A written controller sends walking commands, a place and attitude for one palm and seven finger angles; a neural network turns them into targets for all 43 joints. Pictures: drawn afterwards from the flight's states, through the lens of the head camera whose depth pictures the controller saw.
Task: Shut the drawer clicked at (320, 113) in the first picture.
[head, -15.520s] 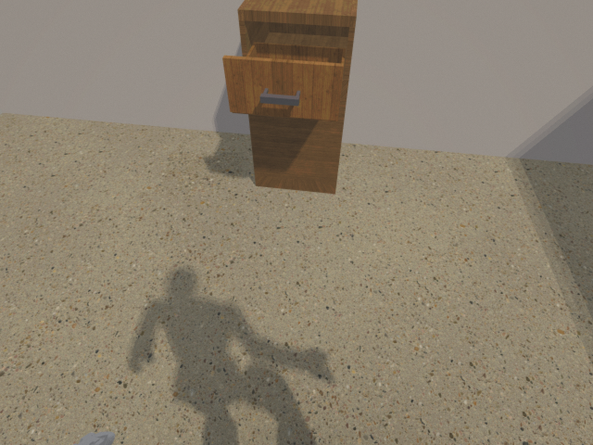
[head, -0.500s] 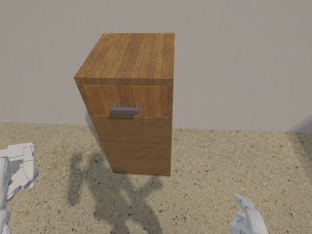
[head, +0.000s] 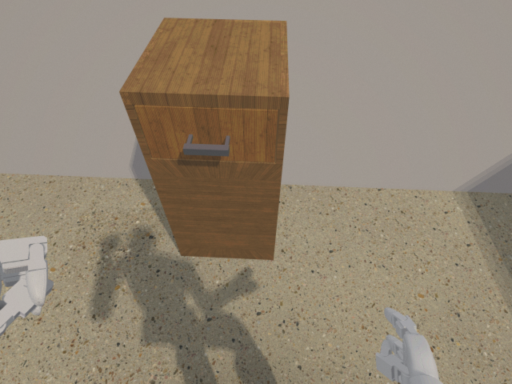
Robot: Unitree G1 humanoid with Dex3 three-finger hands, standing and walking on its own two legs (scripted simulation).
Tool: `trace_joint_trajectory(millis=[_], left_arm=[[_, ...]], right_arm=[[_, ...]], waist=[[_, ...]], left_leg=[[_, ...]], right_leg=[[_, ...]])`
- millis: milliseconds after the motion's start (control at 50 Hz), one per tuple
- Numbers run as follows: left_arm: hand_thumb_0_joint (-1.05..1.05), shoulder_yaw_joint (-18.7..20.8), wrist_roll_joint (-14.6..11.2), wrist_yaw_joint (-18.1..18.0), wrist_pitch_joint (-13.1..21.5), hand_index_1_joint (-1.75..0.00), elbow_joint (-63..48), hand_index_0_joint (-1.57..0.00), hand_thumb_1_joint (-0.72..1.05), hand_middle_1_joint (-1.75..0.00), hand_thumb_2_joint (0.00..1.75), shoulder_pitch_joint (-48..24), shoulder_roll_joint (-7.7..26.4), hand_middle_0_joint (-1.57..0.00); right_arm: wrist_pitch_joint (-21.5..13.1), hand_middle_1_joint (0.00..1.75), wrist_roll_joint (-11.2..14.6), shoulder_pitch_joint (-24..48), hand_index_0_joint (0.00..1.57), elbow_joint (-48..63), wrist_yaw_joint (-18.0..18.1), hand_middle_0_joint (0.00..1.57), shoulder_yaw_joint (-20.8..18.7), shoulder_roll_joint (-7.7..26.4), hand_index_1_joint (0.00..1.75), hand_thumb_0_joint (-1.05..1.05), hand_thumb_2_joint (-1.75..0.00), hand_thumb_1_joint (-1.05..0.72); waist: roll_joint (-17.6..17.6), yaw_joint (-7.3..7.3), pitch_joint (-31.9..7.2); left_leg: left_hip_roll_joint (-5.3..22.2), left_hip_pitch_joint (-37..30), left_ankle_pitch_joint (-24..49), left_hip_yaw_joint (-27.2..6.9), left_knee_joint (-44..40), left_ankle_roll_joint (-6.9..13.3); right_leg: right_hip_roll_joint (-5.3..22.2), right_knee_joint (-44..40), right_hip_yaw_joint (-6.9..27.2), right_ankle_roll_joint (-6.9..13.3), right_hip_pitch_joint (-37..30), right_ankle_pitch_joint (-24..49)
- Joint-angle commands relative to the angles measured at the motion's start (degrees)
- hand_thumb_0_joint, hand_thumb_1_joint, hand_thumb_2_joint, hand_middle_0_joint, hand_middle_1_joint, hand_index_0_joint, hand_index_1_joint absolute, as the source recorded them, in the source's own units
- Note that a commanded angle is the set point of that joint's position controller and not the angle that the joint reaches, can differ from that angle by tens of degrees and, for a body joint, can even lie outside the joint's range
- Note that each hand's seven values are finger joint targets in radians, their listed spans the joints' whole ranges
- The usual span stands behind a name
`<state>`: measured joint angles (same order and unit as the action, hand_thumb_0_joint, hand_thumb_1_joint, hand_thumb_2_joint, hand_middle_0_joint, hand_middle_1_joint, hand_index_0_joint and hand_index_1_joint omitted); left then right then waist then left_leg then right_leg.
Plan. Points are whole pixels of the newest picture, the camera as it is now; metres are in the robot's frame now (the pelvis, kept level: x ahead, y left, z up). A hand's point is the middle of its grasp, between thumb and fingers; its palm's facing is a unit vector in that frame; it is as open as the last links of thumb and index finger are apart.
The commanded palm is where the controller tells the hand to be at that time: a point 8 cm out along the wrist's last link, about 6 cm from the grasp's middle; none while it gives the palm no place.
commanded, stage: step back with the hand held close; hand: left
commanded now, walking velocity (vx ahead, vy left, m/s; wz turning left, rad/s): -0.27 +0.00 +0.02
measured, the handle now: (207, 144) +0.69 +0.17 -0.07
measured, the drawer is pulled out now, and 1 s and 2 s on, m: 0.00 0.00 0.00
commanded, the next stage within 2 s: stop stepping back and stand still in 0.80 s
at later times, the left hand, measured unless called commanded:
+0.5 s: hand (20, 345) +0.13 +0.24 +0.16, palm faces +0.31 -0.81 -0.50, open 3.3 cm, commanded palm +0.06 +0.28 +0.18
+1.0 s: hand out of the picture +0.03 +0.26 +0.17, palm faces +0.29 -0.85 -0.44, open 3.3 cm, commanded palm -0.05 +0.30 +0.18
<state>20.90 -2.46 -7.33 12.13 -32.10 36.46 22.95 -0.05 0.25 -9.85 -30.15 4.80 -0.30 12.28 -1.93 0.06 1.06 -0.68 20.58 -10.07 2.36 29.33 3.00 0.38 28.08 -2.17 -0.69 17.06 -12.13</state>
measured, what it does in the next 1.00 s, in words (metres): walks backwards: right foot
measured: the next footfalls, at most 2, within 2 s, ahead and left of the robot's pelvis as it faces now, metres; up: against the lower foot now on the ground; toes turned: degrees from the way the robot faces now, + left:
right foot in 0.44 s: -0.13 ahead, -0.11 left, +0.00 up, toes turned +4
right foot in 1.04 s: -0.22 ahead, -0.09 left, +0.00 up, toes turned -5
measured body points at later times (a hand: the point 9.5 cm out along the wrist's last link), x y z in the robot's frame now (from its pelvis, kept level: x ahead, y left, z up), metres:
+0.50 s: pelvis -0.07 +0.00 -0.01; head -0.01 +0.02 +0.44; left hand +0.11 +0.28 +0.19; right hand +0.12 -0.23 -0.09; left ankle +0.06 +0.09 -0.73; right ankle -0.17 -0.12 -0.74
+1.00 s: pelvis -0.17 +0.02 +0.00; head -0.15 +0.06 +0.45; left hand +0.00 +0.31 +0.19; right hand +0.01 -0.21 -0.06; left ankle +0.01 +0.09 -0.73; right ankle -0.25 -0.09 -0.71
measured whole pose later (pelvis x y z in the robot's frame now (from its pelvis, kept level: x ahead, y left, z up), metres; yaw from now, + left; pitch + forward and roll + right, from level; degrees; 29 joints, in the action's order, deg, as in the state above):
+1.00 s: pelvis -0.17 +0.02 +0.00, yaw +0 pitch +2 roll -5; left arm 21.7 -3.5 -6.1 14.4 -34.3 34.1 25.4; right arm -4.1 -1.6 -10.0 -32.4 2.9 -0.2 10.5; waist -0.8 1.0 -0.2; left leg 0.6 28.0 2.3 0.2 17.7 2.5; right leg -6.6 38.2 -1.0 1.9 13.3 -30.5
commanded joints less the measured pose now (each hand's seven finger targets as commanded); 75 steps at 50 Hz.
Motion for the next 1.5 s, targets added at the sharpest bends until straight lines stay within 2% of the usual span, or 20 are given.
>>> trace_joint_trajectory(millis=[0, 140, 240, 320, 480, 580, 660, 700, 780, 840, 960, 1000, 1040, 1080, 1140, 1180, 1220, 1300, 1400, 1480], left_arm=[[0.00, 6.6, 0.1, -1.5, 4.2, -1.60, -11.1, -1.40, 0.90, -1.60, 0.90, -0.8, 7.5, -1.40], [0.00, 6.0, 0.2, -3.1, 5.9, -1.60, -13.0, -1.40, 0.90, -1.60, 0.90, -3.1, 8.4, -1.40], [0.00, 8.4, 1.8, -2.6, 6.6, -1.60, -13.5, -1.40, 0.90, -1.60, 0.90, -2.2, 8.5, -1.40], [0.00, 9.2, 1.0, -1.7, 7.0, -1.60, -13.1, -1.40, 0.90, -1.60, 0.90, 1.3, 8.6, -1.40], [0.00, 8.2, -1.4, -0.5, 9.3, -1.60, -17.3, -1.40, 0.90, -1.60, 0.90, 0.5, 10.4, -1.40], [0.00, 12.8, -2.5, 0.2, 7.7, -1.60, -13.2, -1.40, 0.90, -1.60, 0.90, 6.3, 13.4, -1.40], [0.00, 11.1, -2.9, -0.5, 7.8, -1.60, -11.0, -1.40, 0.90, -1.60, 0.90, 1.2, 13.4, -1.40], [0.00, 8.2, -1.8, -0.9, 7.1, -1.60, -7.5, -1.40, 0.90, -1.60, 0.90, -1.2, 11.4, -1.40], [0.00, 5.1, -1.2, -0.3, 8.2, -1.60, -9.8, -1.40, 0.90, -1.60, 0.90, -9.8, 11.8, -1.40], [0.00, 6.7, -0.9, 0.1, 8.6, -1.60, -11.0, -1.40, 0.90, -1.60, 0.90, -7.7, 10.4, -1.40], [0.00, 9.0, -2.5, -0.1, 5.2, -1.60, -19.7, -1.40, 0.90, -1.60, 0.90, 5.5, 11.1, -1.40], [0.00, 9.7, -2.3, -0.4, 4.0, -1.60, -20.7, -1.40, 0.90, -1.60, 0.90, 6.5, 12.4, -1.40], [0.00, 10.5, -2.8, -1.4, 2.2, -1.60, -22.2, -1.40, 0.90, -1.60, 0.90, -0.5, 12.7, -1.40], [0.00, 7.5, -2.0, -2.0, -0.4, -1.60, -14.2, -1.40, 0.90, -1.60, 0.90, -4.8, 8.6, -1.40], [0.00, 4.1, -0.1, -2.9, -0.6, -1.60, -8.1, -1.40, 0.90, -1.60, 0.90, -11.7, 6.7, -1.40], [0.00, 3.5, 0.8, -2.8, 0.6, -1.60, -10.0, -1.40, 0.90, -1.60, 0.90, -14.4, 7.1, -1.40], [0.00, 4.7, 0.9, -2.4, 1.8, -1.60, -15.5, -1.40, 0.90, -1.60, 0.90, -13.3, 8.9, -1.40], [0.00, 4.1, 0.7, -2.2, 1.1, -1.60, -19.9, -1.40, 0.90, -1.60, 0.90, 3.4, 6.7, -1.40], [0.00, 6.7, 0.0, -3.2, -1.0, -1.60, -14.0, -1.40, 0.90, -1.60, 0.90, 5.9, 8.2, -1.40], [0.00, 10.1, -1.3, -3.0, 0.4, -1.60, -13.7, -1.40, 0.90, -1.60, 0.90, -3.5, 11.6, -1.40]], right_arm=[[-3.8, 0.30, -0.2, 3.9, 0.20, 8.7, 0.5, 0.20, -3.2, 7.9, 0.30, 0.00, -0.90, -0.90], [-5.0, 0.30, -0.8, 2.5, 0.20, 6.4, 0.9, 0.20, -3.0, 7.9, 0.30, 0.00, -0.90, -0.90], [-6.0, 0.30, -1.1, 4.5, 0.20, 7.5, 1.3, 0.20, -3.3, 8.5, 0.30, 0.00, -0.90, -0.90], [-7.4, 0.30, -1.7, 4.1, 0.20, 6.7, 0.4, 0.20, -3.6, 8.0, 0.30, 0.00, -0.90, -0.90], [-6.2, 0.30, -0.6, 2.3, 0.20, 2.9, -1.5, 0.20, -3.6, 6.5, 0.30, 0.00, -0.90, -0.90], [-4.1, 0.30, 0.6, 6.8, 0.20, 7.8, -1.1, 0.20, -2.8, 6.7, 0.30, 0.00, -0.90, -0.90], [-3.9, 0.30, 0.3, 6.2, 0.20, 6.1, -0.6, 0.20, -3.2, 6.7, 0.30, 0.00, -0.90, -0.90], [-3.7, 0.30, -0.4, 5.0, 0.20, 4.5, -0.2, 0.20, -2.9, 5.8, 0.30, 0.00, -0.90, -0.90], [-4.9, 0.30, -0.3, 5.1, 0.20, 4.8, 0.8, 0.20, -2.4, 8.7, 0.30, 0.00, -0.90, -0.90], [-6.1, 0.30, -2.4, 5.6, 0.20, 5.3, 0.4, 0.20, -3.1, 9.1, 0.30, 0.00, -0.90, -0.90], [-7.3, 0.30, -1.6, 2.9, 0.20, 6.5, -2.3, 0.20, -3.3, 6.1, 0.30, 0.00, -0.90, -0.90], [-6.1, 0.30, -1.0, 1.1, 0.20, 5.0, -1.9, 0.20, -3.1, 5.6, 0.30, 0.00, -0.90, -0.90], [-4.7, 0.30, -1.8, 1.5, 0.20, 3.3, -1.3, 0.20, -3.2, 5.6, 0.30, 0.00, -0.90, -0.90], [-4.9, 0.30, -0.7, 2.4, 0.20, 2.9, 0.1, 0.20, -2.7, 5.2, 0.30, 0.00, -0.90, -0.90], [-6.8, 0.30, -0.5, 2.3, 0.20, 1.0, 1.3, 0.20, -0.9, 6.8, 0.30, 0.00, -0.90, -0.90], [-9.0, 0.30, 0.1, 1.6, 0.20, 2.9, 1.8, 0.20, -0.7, 7.9, 0.30, 0.00, -0.90, -0.90], [-10.3, 0.30, -1.2, 2.4, 0.20, 2.4, 0.7, 0.20, -0.1, 5.0, 0.30, 0.00, -0.90, -0.90], [-9.9, 0.30, -1.1, 3.5, 0.20, 4.1, -1.9, 0.20, -0.6, 5.1, 0.30, 0.00, -0.90, -0.90], [-6.5, 0.30, -1.7, 2.5, 0.20, 4.3, -0.6, 0.20, -1.2, 5.5, 0.30, 0.00, -0.90, -0.90], [-4.8, 0.30, -1.9, 1.5, 0.20, 2.5, -0.1, 0.20, -1.8, 5.3, 0.30, 0.00, -0.90, -0.90]], waist=[[0.2, 0.53, -4.0], [1.1, 1.39, -3.4], [-12.6, -0.09, -4.9], [-7.9, -0.15, -5.9], [1.1, 0.65, -24.0], [0.2, 0.20, -14.7], [4.7, 1.13, -4.1], [6.6, 1.84, -0.3], [-4.8, 1.23, 2.0], [-13.1, -0.31, -5.9], [-13.2, -1.60, -16.4], [1.5, 0.32, -13.5], [9.5, 1.20, -8.2], [10.8, 2.57, -1.1], [-2.1, 2.55, 4.8], [-10.9, 1.61, 3.8], [-13.9, 1.54, -0.6], [-8.9, -0.79, -5.9], [-8.2, 0.12, -3.7], [9.0, 1.18, -2.2]], left_leg=[[5.7, 10.4, -17.3, -7.6, -8.4, 1.0], [3.7, -1.1, -14.5, -7.4, -1.1, -1.1], [15.5, 23.9, -31.8, -21.2, -22.9, 4.7], [14.9, 19.1, -24.0, -19.4, -19.0, 5.3], [7.5, -24.5, 36.9, -3.7, 1.1, 0.5], [6.3, -16.1, 16.5, -3.8, 0.3, 0.1], [0.9, -13.4, -3.2, -3.4, 11.3, -3.2], [0.7, -11.1, -2.5, -4.5, 14.0, -3.1], [7.6, -9.7, 11.7, -11.2, -9.8, -0.4], [19.0, 11.0, -26.4, -26.1, -30.0, 3.6], [8.5, -2.6, -18.4, -7.8, -21.2, -5.4], [0.3, -12.8, -9.0, 1.6, 4.1, -6.9], [0.3, -11.8, -6.1, -4.4, 28.1, -5.6], [3.3, -7.6, -9.0, -7.6, 25.6, -4.2], [4.7, -5.3, -12.0, -6.2, -3.2, -1.6], [14.6, -5.0, -19.4, -24.7, -16.0, 3.2], [17.5, -5.0, -33.4, -35.7, -27.1, -1.3], [12.4, -1.3, -24.6, -17.2, -24.5, -1.2], [9.3, 7.3, -24.2, -10.1, -19.2, -2.9], [2.5, 9.8, -7.8, -1.6, 19.3, -3.6]], right_leg=[[1.0, -3.6, 6.6, 0.3, -8.1, -3.8], [3.5, -10.8, 7.1, 1.9, 7.8, -16.6], [-5.9, 16.8, 2.9, -0.5, -17.0, -2.0], [-6.0, 13.8, 4.7, 0.5, -13.2, -9.2], [-1.5, -2.7, 4.7, -4.2, -1.2, 26.5], [1.0, -5.4, 5.4, -3.6, 3.4, 17.5], [9.2, -17.7, 14.0, 2.2, 19.5, -6.9], [10.1, -16.0, 12.8, 5.1, 19.7, 0.3], [-2.9, -4.7, 4.6, 0.2, 8.6, 1.0], [-7.6, 20.2, 6.0, 1.3, -12.0, -15.2], [-9.1, 1.5, -3.6, 3.5, -11.1, -20.0], [2.4, -16.0, 6.0, 6.4, 4.1, -19.5], [17.4, -21.1, 17.6, 13.1, 22.1, -29.2], [14.8, -17.2, 15.2, 11.4, 22.2, -32.3], [6.0, -3.7, 4.4, 4.8, 11.2, -20.9], [-1.4, 10.6, -0.3, 0.8, 9.0, -14.1], [-2.4, 26.2, 3.9, 1.8, 9.9, -17.4], [-3.0, 18.0, -0.9, 2.1, -2.0, -12.9], [-4.7, -3.4, -5.3, 3.6, -16.5, -15.9], [18.9, -19.6, 21.7, 13.4, -4.9, -17.9]])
